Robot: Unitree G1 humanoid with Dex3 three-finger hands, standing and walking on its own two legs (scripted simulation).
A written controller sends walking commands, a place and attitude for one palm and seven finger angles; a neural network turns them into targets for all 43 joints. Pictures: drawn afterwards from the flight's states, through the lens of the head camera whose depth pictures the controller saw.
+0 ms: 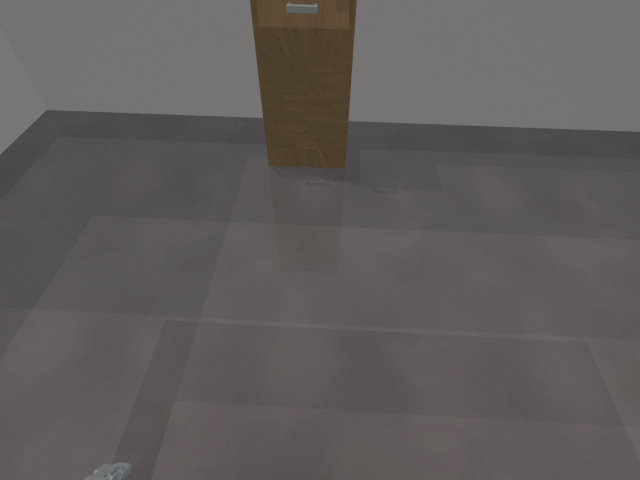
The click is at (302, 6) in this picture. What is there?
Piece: drawer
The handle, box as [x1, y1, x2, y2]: [286, 2, 317, 13]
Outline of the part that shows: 286,4 286,12 316,13 317,11 316,3 313,5 291,4 290,2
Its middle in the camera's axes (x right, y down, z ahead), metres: -0.07 -0.86 +1.44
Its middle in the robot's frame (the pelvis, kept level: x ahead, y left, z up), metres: +1.66 +0.15 -0.01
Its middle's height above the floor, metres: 0.76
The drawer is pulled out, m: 0.00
